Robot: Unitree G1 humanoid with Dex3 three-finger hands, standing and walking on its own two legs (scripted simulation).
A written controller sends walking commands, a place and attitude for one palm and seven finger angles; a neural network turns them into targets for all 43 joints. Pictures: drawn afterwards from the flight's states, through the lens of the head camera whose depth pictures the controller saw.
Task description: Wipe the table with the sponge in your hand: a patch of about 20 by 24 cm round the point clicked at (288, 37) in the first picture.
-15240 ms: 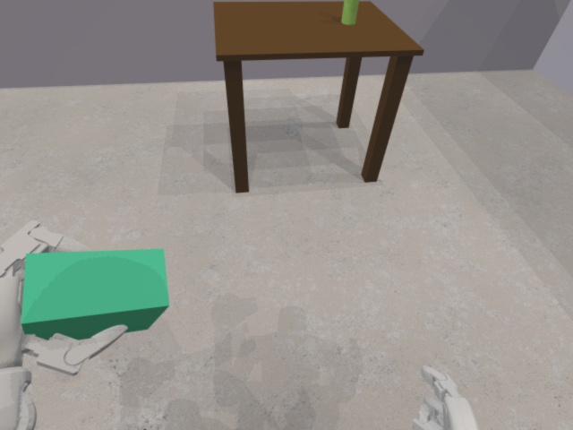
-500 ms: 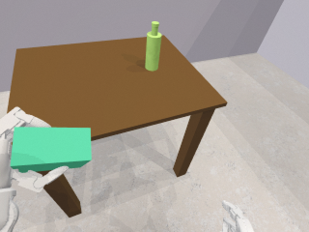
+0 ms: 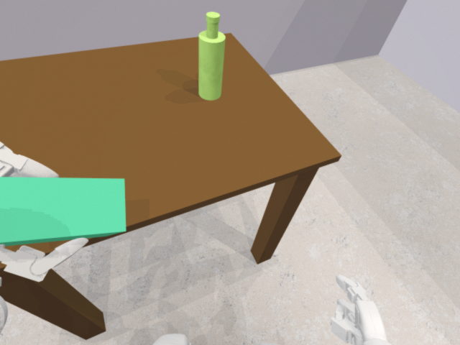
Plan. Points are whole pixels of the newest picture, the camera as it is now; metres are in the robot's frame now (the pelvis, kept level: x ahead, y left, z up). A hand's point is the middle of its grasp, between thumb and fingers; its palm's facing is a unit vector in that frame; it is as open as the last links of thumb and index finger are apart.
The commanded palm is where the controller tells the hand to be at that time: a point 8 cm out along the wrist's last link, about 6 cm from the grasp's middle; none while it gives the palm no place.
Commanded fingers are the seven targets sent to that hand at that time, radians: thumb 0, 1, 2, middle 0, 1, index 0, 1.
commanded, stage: shuffle to correct the standing spot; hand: left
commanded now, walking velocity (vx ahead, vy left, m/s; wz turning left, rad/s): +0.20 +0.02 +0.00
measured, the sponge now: (80, 212) +0.24 +0.22 +0.16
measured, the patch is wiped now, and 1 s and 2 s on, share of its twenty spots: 0.00 0.00 0.00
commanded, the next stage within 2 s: come to a stop and stand still in 0.38 s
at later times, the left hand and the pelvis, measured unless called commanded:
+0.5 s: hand (101, 150) +0.32 +0.22 +0.18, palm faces +0.41 -0.82 -0.39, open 10.5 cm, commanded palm +0.26 +0.25 +0.20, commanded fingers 0.00 0.10 1.30 -1.20 -1.60 -1.20 -1.60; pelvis +0.11 -0.03 +0.02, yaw +1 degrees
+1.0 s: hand (111, 134) +0.35 +0.21 +0.18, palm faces +0.38 -0.83 -0.40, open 10.5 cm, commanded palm +0.29 +0.25 +0.20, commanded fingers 0.00 0.10 1.30 -1.20 -1.60 -1.20 -1.60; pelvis +0.14 -0.03 +0.03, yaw +1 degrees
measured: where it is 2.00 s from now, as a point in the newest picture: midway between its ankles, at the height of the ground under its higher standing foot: outside the picture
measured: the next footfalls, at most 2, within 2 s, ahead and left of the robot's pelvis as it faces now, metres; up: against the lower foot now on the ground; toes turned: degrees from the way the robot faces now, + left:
right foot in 0.24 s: +0.17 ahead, -0.12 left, +0.00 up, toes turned -2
left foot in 0.56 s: +0.20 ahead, +0.10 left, +0.00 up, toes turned +4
